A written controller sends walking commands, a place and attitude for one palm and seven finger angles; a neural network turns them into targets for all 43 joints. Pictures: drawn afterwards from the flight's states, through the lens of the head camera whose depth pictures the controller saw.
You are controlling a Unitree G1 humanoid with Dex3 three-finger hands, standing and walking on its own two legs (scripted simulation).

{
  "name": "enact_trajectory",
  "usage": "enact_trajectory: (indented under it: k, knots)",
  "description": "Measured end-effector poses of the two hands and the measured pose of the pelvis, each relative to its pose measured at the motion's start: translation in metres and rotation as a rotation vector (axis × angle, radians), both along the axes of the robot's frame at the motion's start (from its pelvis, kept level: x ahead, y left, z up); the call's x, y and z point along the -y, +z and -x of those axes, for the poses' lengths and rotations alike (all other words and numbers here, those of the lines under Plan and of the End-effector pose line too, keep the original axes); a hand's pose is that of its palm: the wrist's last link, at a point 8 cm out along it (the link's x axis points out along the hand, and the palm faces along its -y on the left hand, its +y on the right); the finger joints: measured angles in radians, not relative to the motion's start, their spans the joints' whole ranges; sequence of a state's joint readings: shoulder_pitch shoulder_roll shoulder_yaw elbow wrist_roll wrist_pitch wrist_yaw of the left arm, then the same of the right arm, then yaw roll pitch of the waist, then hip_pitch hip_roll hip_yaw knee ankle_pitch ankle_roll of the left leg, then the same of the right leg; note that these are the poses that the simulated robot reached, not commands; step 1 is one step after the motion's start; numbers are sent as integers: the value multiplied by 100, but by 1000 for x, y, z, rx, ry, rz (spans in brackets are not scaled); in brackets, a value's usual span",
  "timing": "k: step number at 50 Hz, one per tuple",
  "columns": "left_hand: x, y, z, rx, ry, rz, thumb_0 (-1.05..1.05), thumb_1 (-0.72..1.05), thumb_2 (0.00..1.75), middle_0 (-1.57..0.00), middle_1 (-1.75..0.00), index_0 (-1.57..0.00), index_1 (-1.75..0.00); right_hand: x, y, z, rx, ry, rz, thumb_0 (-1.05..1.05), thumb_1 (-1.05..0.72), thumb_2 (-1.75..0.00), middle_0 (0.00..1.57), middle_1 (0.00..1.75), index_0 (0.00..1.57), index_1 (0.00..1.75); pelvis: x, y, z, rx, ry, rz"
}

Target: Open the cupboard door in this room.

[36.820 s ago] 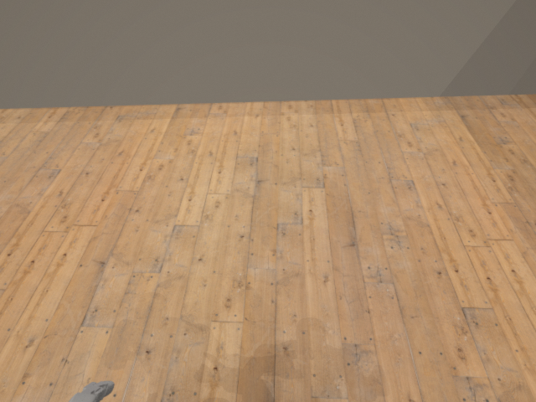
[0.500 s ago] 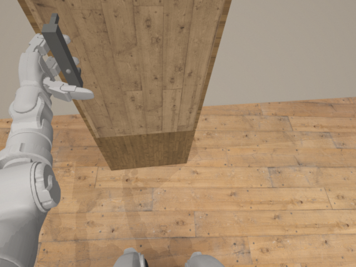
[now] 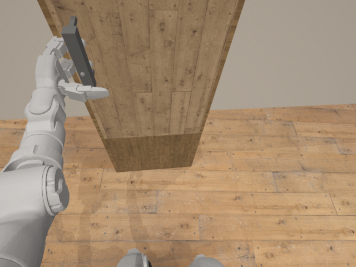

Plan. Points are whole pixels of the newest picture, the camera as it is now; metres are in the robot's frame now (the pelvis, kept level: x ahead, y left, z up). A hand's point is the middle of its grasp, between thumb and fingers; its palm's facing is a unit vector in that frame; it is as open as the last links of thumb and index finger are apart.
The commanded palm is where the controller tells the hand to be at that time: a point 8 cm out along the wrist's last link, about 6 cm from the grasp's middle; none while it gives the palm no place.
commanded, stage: close the thumb around the handle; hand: left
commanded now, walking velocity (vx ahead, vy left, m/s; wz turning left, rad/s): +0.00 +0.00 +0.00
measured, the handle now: (82, 55) +0.57 +0.18 +0.12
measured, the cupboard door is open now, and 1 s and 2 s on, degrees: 0 8 44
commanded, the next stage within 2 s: pull the door open along its arc in 0.52 s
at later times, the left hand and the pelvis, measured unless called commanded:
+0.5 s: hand (88, 74) +0.52 +0.16 +0.11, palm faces +0.01 -1.00 +0.01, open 6.3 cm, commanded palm +0.49 +0.21 +0.11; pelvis -0.01 +0.00 +0.00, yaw +0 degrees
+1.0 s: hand (93, 91) +0.47 +0.14 +0.11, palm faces +0.01 -1.00 +0.00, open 6.4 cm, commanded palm +0.41 +0.19 +0.11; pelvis +0.01 -0.01 +0.01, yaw -1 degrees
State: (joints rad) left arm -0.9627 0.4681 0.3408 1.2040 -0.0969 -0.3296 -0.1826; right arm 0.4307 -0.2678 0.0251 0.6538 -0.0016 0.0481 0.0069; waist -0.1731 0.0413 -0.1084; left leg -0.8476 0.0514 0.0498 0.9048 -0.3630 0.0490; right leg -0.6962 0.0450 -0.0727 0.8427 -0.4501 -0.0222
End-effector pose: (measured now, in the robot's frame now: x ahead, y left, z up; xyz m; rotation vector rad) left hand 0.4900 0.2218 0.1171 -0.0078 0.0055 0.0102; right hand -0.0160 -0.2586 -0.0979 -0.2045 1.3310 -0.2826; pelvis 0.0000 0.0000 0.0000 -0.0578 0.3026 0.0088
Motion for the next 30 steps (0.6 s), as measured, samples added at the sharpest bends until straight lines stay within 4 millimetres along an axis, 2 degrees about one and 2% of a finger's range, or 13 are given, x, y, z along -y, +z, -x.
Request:
enact_trajectory:
  k: [8, 18, 30]
  knots:
    - [4, 1, -1, -3, 10, -1, -1, 0, 52, -33, -125, -34, -125, -6, -2, 2, 9, 7, -10, 0, -90, -90, 20, 30, 20, 30, -2, -1, 4, -1, 1, 1]
    - [4, -4, -4, -5, 20, -7, 0, 54, 75, -36, -130, -37, -131, -1, -1, 17, -21, -8, 5, 0, -90, -90, 20, 30, 20, 30, -1, -3, 7, -9, -3, 1]
    - [13, -4, -4, -15, 6, 1, 0, 65, 82, -33, -132, -34, -133, 6, 2, 20, -21, -24, 16, 0, -90, -90, 20, 30, 20, 30, 5, -1, 5, -5, -6, -3]
